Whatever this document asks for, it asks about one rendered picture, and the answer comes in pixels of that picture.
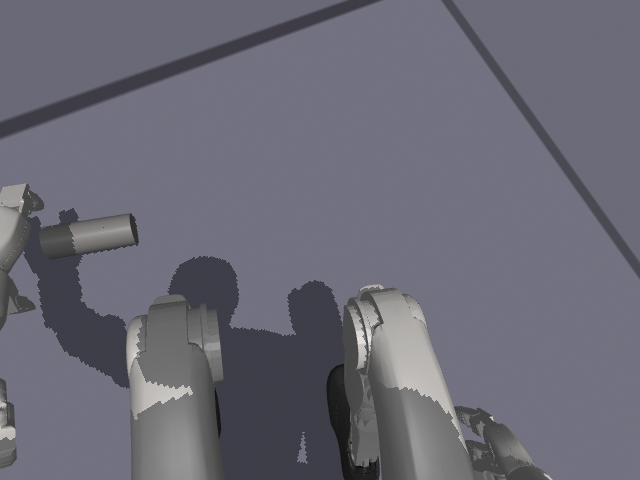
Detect left robot hand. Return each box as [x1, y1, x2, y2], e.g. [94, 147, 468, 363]
[0, 183, 44, 315]

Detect right robot hand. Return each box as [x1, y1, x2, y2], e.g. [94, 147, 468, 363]
[454, 406, 536, 480]

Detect left robot arm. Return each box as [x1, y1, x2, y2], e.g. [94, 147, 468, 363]
[0, 269, 17, 469]

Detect right robot foot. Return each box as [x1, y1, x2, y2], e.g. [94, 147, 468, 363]
[327, 364, 380, 480]

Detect can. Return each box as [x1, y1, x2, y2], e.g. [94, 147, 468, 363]
[39, 213, 138, 259]

